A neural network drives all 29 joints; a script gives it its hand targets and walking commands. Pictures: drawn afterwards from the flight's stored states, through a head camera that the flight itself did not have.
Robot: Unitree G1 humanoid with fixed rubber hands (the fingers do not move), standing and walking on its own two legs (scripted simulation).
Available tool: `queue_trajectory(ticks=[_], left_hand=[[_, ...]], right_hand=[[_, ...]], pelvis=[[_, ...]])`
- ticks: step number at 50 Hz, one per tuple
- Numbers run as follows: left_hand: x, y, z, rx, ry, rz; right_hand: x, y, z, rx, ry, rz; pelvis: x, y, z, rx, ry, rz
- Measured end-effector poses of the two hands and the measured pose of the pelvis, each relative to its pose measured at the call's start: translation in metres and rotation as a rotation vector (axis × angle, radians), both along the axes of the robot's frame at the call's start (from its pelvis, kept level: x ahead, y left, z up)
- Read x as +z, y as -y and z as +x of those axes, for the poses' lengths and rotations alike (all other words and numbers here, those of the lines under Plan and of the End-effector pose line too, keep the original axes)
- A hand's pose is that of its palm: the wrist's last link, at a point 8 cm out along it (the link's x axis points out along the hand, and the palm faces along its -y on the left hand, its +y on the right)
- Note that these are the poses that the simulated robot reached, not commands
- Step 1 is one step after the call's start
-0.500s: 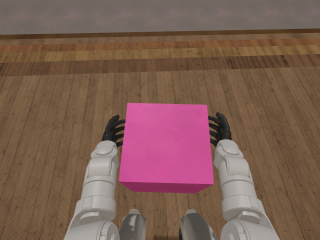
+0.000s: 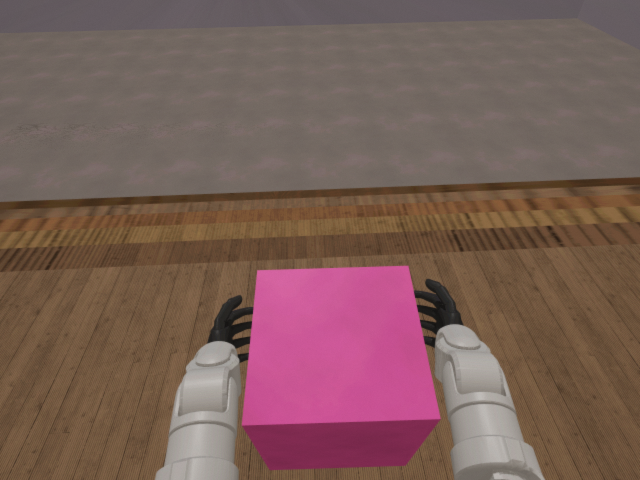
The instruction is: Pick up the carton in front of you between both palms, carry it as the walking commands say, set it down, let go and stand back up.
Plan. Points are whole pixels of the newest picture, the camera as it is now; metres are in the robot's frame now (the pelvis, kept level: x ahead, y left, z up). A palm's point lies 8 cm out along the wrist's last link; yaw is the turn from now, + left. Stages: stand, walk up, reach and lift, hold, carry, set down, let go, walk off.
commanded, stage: reach and lift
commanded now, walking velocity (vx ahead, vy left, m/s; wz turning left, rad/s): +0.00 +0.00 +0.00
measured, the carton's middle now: (335, 373) +0.30 +0.00 -0.06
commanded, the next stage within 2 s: hold in 0.96 s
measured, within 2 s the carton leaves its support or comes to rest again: neither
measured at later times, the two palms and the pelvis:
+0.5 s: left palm (219, 346) +0.29 +0.15 +0.03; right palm (448, 331) +0.30 -0.14 +0.04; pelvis -0.01 +0.01 +0.01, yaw +0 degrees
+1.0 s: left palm (218, 342) +0.29 +0.15 +0.04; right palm (450, 325) +0.30 -0.15 +0.05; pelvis +0.01 +0.00 +0.01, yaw +0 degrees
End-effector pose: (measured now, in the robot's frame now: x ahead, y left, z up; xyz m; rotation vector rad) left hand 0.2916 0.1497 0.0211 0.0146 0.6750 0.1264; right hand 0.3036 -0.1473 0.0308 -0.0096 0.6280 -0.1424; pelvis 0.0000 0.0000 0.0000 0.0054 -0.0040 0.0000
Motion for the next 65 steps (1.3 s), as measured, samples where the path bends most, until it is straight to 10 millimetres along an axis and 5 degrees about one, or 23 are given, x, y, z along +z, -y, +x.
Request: queue_trajectory(ticks=[15,42,65], left_hand=[[0.006,-0.001,-0.005,-0.005,-0.023,0.001],[0.018,-0.002,0.003,-0.024,-0.024,0.028],[0.034,0.001,-0.011,-0.029,-0.018,0.029]], right_hand=[[0.005,-0.001,-0.007,-0.010,-0.023,-0.003],[0.017,-0.001,0.000,0.014,-0.024,-0.029],[0.033,0.002,-0.016,0.005,-0.019,-0.029]], pelvis=[[0.002,-0.002,-0.012,0.001,0.069,-0.003],[0.010,-0.004,0.008,-0.002,0.088,-0.003],[0.010,-0.003,-0.002,0.000,0.139,-0.003]])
